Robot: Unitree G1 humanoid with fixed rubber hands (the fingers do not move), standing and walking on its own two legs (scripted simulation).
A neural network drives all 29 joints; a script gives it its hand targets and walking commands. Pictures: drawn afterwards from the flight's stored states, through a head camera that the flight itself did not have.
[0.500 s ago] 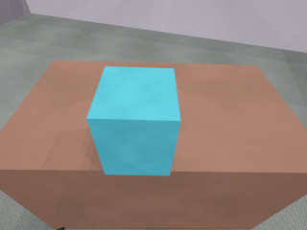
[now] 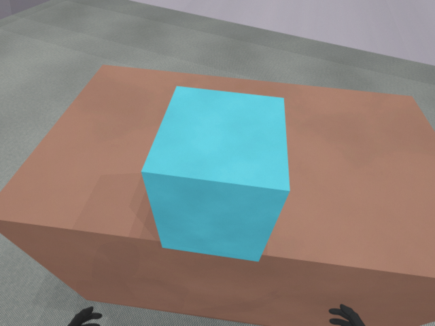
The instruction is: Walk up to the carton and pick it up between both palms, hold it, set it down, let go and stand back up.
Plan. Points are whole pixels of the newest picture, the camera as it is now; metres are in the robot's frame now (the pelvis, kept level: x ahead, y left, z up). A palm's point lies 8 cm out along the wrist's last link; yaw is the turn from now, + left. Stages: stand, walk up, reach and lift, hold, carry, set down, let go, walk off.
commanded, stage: walk up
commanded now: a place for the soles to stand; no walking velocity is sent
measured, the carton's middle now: (219, 177) +0.38 +0.01 +0.07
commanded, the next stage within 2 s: reach and lift in 1.36 s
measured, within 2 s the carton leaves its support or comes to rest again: neither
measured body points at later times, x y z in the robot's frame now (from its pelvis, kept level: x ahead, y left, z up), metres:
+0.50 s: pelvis -0.02 -0.01 +0.00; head -0.01 -0.01 +0.45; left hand +0.11 +0.26 -0.09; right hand +0.14 -0.28 -0.08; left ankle +0.04 +0.13 -0.72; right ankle -0.01 -0.12 -0.72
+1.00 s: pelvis -0.02 +0.00 +0.00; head -0.01 -0.01 +0.45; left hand +0.11 +0.26 -0.09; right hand +0.11 -0.28 -0.09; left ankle +0.04 +0.13 -0.72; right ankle -0.01 -0.12 -0.72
